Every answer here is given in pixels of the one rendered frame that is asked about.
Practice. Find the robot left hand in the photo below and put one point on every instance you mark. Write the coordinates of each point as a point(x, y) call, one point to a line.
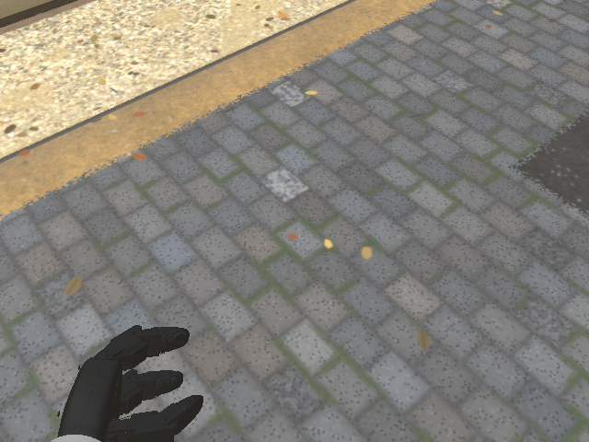
point(101, 393)

